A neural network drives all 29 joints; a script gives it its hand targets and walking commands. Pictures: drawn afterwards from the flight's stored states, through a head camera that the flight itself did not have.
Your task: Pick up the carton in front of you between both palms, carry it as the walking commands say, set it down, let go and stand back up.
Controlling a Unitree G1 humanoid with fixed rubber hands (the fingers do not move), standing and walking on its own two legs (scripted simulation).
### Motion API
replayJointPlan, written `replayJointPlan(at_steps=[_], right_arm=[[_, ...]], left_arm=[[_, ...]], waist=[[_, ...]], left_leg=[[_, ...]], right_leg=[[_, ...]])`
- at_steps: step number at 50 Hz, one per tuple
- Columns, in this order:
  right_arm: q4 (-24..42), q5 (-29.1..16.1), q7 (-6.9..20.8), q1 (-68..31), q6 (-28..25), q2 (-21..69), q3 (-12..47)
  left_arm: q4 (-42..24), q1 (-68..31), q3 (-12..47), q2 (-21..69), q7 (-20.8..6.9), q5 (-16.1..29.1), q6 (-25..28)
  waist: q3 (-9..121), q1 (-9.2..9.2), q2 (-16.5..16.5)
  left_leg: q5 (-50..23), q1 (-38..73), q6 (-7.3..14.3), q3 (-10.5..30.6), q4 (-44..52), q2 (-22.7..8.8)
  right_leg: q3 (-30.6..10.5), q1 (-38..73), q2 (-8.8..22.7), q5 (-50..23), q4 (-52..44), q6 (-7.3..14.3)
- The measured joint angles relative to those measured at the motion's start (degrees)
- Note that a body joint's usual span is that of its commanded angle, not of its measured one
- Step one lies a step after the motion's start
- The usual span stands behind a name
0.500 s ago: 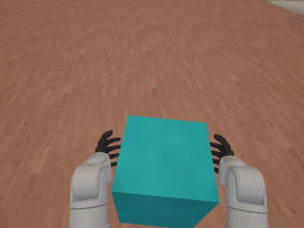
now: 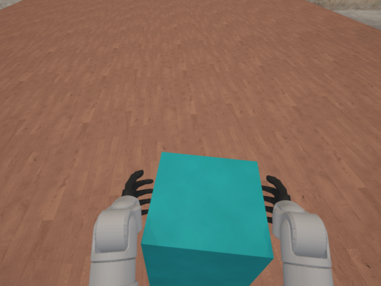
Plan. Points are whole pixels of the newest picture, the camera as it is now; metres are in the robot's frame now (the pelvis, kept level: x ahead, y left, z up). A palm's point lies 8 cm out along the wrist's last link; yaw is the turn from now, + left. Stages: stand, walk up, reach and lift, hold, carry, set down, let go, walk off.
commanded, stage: carry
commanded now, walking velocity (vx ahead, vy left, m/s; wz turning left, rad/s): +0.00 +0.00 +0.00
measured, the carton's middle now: (201, 226) +0.28 +0.00 -0.01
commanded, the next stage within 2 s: hold in 1.32 s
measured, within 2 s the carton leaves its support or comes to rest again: neither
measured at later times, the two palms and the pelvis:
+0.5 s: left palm (130, 224) +0.25 +0.15 +0.04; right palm (275, 227) +0.25 -0.14 +0.04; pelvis -0.04 +0.00 +0.00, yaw +0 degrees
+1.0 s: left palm (126, 225) +0.25 +0.16 +0.04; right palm (272, 227) +0.25 -0.14 +0.04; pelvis -0.04 +0.01 +0.00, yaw +0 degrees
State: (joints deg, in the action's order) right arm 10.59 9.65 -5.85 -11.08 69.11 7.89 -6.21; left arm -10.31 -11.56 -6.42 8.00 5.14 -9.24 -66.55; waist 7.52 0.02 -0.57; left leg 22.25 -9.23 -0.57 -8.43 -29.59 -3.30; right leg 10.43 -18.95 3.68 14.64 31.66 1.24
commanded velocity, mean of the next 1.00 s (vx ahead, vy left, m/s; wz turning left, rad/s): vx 0.00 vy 0.00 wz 0.00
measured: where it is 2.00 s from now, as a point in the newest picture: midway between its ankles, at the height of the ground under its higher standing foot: outside the picture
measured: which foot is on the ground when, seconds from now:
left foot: down 0.00-1.00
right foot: down 0.00-1.00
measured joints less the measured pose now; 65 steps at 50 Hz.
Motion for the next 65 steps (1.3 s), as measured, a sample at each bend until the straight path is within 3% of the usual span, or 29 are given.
replayJointPlan(at_steps=[16, 26, 31, 40, 65], right_arm=[[-11.79, 3.29, 1.56, 0.03, -13.15, 0.02, -0.22], [-24.23, 6.58, 3.86, -4.15, -25.11, 0.87, -4.72], [-26.62, 7.23, 4.0, -5.73, -29.29, 1.28, -6.63], [-22.37, 5.19, 3.49, -3.96, -27.67, 0.83, -4.81], [-22.71, 5.37, 3.46, -3.82, -26.99, 0.8, -4.82]], left_arm=[[11.31, 0.6, -0.29, -0.08, -1.77, -3.43, 12.96], [24.04, -3.35, -5.02, 0.69, -3.23, -6.77, 24.18], [26.39, -4.95, -6.61, 1.1, -3.27, -7.16, 27.99], [22.25, -3.18, -4.72, 0.66, -2.68, -5.45, 26.11], [22.6, -3.03, -4.39, 0.62, -2.52, -5.6, 24.7]], waist=[[-0.96, -0.19, 0.35], [-1.83, -0.15, 0.48], [-2.56, -0.21, 0.53], [-2.46, -0.04, 0.33], [-2.33, -0.11, 0.33]], left_leg=[[-2.23, -1.87, 0.55, -0.4, -0.12, 0.32], [-3.06, -2.88, 0.92, -0.51, -0.34, 0.57], [-3.31, -3.44, 1.08, -0.55, -0.5, 0.67], [-2.9, -3.87, 1.27, -0.61, -1.13, 0.73], [-2.73, -3.79, 2.03, -0.83, -1.51, 1.23]], right_leg=[[-0.37, -1.1, 0.22, -3.46, -1.87, 0.2], [-0.55, -1.73, 0.45, -4.86, -2.55, 0.16], [-0.62, -2.14, 0.56, -5.32, -2.72, 0.11], [-0.73, -2.53, 0.73, -5.12, -2.28, -0.16], [-1.03, -2.22, 1.34, -5.52, -2.45, -0.98]])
